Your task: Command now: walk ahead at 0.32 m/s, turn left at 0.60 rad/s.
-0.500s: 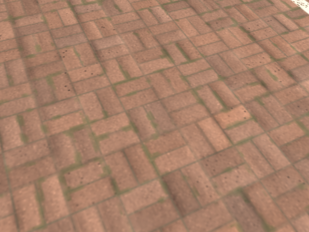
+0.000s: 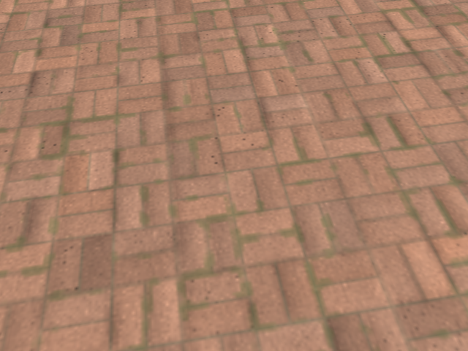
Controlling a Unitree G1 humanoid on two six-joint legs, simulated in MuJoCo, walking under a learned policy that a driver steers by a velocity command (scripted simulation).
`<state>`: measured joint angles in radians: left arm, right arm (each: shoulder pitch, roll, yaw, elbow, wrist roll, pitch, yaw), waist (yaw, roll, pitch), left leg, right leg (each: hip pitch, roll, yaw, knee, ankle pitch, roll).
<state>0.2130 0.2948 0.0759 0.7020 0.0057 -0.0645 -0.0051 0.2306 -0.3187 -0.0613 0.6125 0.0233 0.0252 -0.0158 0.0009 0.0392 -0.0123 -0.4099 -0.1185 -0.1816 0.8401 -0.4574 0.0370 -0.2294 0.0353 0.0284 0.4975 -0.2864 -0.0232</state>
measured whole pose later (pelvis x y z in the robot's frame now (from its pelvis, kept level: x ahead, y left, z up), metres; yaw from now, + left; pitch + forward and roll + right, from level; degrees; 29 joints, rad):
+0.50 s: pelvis +0.20 +0.10 +0.00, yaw +10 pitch +2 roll +0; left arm 0.36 0.31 0.04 0.81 -0.03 -0.08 0.00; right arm 0.16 -0.28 -0.04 0.62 0.01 -0.06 0.04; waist 0.04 -0.01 0.05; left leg -0.38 -0.03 0.03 0.54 -0.20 0.05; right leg -0.33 -0.08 0.02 1.14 -0.41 -0.01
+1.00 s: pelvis +0.50 +0.11 -0.01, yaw +11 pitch +2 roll +0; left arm 0.12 0.28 0.03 0.69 0.00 -0.09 -0.04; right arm 0.37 -0.30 -0.04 0.83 0.02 -0.06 0.00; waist -0.03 0.01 0.05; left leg -0.22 -0.02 -0.07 1.07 -0.47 0.03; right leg -0.46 0.02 -0.05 0.58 -0.15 -0.07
